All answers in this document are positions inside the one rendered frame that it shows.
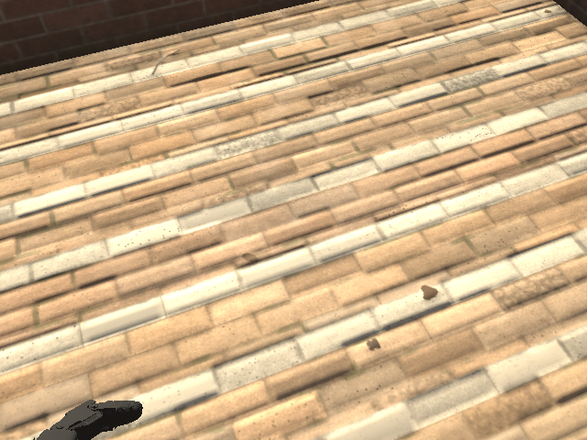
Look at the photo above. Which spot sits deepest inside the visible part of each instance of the left robot hand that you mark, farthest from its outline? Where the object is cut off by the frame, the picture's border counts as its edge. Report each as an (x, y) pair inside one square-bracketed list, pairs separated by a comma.
[(89, 419)]

